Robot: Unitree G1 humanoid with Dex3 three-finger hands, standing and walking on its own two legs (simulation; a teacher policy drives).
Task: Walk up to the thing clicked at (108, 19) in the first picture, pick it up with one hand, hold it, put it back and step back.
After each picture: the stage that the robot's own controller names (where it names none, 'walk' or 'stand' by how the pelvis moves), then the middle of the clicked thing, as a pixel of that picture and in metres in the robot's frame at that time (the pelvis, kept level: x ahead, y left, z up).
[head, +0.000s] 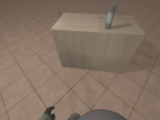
stand; (110, 17) +1.03 -0.15 +0.13
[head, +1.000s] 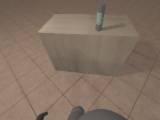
walk; (100, 18) +0.93 +0.02 +0.16
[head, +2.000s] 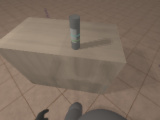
walk; (75, 34) +0.56 +0.21 +0.15
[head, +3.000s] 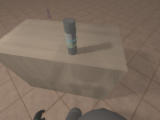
stand; (71, 39) +0.51 +0.18 +0.16
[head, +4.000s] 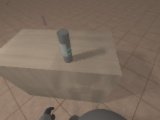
stand; (66, 48) +0.47 +0.21 +0.13
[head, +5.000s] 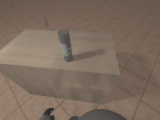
stand; (66, 47) +0.49 +0.22 +0.13
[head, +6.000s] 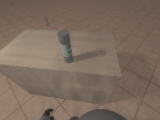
stand; (66, 48) +0.47 +0.22 +0.13
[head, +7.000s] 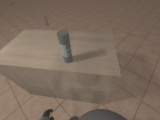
stand; (66, 48) +0.47 +0.22 +0.13
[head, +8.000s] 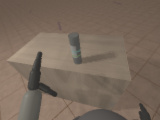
rise first; (75, 50) +0.48 +0.18 +0.13
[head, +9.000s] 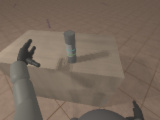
go down; (71, 48) +0.49 +0.17 +0.13
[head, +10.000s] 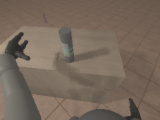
go down; (67, 47) +0.47 +0.17 +0.14
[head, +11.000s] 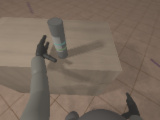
close in; (59, 41) +0.47 +0.19 +0.16
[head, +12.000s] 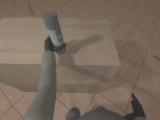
close; (56, 36) +0.51 +0.20 +0.18
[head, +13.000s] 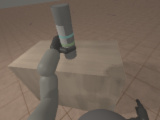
lift; (66, 35) +0.33 +0.15 +0.36
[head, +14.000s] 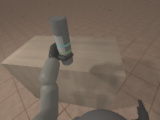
hold; (63, 44) +0.34 +0.18 +0.30
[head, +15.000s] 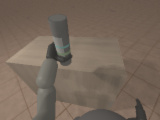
hold; (62, 44) +0.31 +0.18 +0.31
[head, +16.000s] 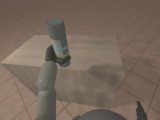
hold; (60, 46) +0.32 +0.18 +0.29
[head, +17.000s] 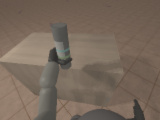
crouch; (63, 49) +0.35 +0.19 +0.25
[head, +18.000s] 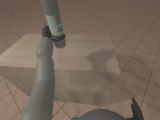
crouch; (55, 26) +0.45 +0.21 +0.33
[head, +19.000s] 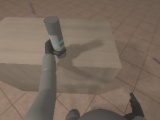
lower; (57, 40) +0.47 +0.20 +0.17
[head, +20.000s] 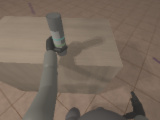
lower; (58, 37) +0.49 +0.20 +0.18
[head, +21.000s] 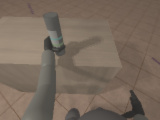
lower; (56, 37) +0.49 +0.21 +0.18
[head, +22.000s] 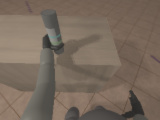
lower; (54, 35) +0.50 +0.21 +0.18
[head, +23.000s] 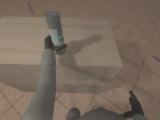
open; (57, 36) +0.50 +0.20 +0.18
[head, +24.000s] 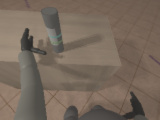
rise; (55, 34) +0.49 +0.21 +0.18
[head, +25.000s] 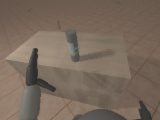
sink last; (73, 47) +0.49 +0.20 +0.15
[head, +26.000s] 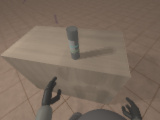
stand; (74, 45) +0.49 +0.19 +0.14
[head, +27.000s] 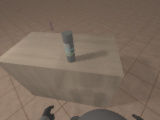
stand; (69, 48) +0.49 +0.21 +0.14
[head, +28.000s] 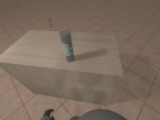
stand; (68, 47) +0.49 +0.21 +0.13
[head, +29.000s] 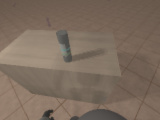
stand; (65, 48) +0.48 +0.23 +0.13
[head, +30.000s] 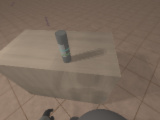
stand; (64, 48) +0.47 +0.23 +0.13
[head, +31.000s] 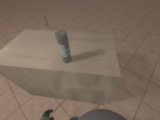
stand; (64, 48) +0.47 +0.23 +0.13
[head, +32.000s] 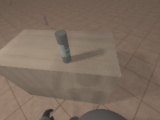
walk; (64, 48) +0.47 +0.23 +0.13
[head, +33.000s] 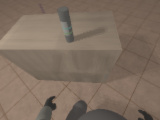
walk; (67, 27) +0.62 +0.23 +0.14
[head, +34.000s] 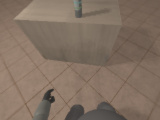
walk; (77, 2) +0.93 +0.18 +0.16
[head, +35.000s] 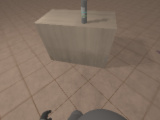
stand; (84, 12) +1.12 +0.19 +0.15
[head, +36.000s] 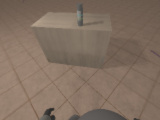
stand; (80, 15) +1.12 +0.21 +0.13
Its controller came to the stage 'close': yes
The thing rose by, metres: 0.21
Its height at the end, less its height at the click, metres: +0.00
